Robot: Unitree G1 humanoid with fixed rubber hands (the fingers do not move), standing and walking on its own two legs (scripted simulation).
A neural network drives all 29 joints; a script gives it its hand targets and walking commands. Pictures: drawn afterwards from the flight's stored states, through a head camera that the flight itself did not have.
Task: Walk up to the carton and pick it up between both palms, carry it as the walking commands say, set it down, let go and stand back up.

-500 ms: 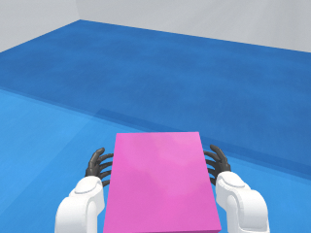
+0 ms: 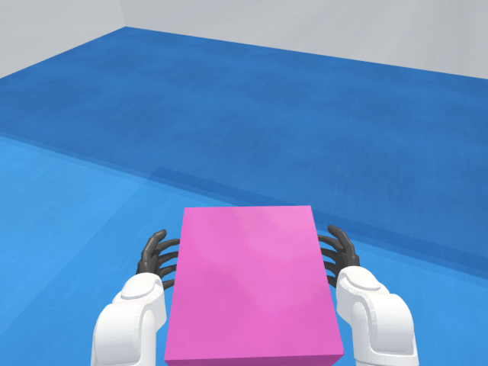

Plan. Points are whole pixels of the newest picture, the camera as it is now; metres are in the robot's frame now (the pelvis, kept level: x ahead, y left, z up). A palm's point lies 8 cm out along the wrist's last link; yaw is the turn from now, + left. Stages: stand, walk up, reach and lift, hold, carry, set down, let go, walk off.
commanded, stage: carry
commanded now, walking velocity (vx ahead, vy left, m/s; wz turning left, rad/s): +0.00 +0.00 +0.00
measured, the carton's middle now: (248, 302) +0.25 +0.00 +0.00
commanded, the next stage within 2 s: hold in 0.50 s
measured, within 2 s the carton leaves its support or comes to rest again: neither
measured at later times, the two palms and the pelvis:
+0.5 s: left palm (157, 277) +0.26 +0.14 +0.07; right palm (344, 271) +0.26 -0.15 +0.07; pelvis +0.00 +0.00 +0.00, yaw +0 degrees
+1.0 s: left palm (160, 285) +0.26 +0.14 +0.04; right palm (340, 280) +0.26 -0.15 +0.04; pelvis +0.01 +0.00 +0.01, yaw -5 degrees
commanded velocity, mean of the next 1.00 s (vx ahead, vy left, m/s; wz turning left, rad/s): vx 0.00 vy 0.00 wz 0.00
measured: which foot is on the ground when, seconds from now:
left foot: down 0.00-1.00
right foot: down 0.00-1.00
